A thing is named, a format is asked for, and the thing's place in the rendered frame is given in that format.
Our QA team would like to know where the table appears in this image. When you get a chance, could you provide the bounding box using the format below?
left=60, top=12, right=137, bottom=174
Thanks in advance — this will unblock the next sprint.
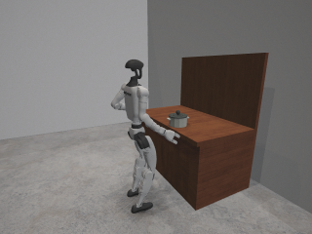
left=141, top=53, right=269, bottom=211

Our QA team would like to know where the right robot upper arm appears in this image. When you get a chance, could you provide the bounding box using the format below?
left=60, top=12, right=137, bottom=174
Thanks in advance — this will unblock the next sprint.
left=136, top=87, right=149, bottom=122

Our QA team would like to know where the robot left forearm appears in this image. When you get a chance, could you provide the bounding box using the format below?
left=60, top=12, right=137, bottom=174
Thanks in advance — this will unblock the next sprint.
left=118, top=102, right=126, bottom=110

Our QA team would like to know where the pot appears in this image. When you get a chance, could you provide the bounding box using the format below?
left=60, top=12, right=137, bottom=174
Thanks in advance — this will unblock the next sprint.
left=167, top=117, right=189, bottom=128

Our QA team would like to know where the robot right forearm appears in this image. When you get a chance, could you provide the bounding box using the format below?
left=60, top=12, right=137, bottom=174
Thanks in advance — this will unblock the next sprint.
left=141, top=114, right=167, bottom=136

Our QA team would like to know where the robot right thigh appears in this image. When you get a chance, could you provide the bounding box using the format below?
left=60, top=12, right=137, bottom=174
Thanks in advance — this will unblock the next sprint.
left=136, top=133, right=157, bottom=178

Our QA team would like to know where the left robot upper arm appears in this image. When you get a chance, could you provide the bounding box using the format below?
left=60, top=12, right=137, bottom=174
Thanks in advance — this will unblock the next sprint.
left=110, top=82, right=128, bottom=110

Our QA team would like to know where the lid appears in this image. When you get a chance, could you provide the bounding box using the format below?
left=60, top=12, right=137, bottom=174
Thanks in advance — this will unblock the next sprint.
left=168, top=113, right=188, bottom=119

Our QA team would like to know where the right robot foot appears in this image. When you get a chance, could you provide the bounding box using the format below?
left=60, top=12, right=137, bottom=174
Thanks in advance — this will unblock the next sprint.
left=131, top=202, right=153, bottom=214

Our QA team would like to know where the robot right hand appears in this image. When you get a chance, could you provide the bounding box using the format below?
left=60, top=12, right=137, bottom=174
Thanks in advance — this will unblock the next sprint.
left=164, top=130, right=180, bottom=144

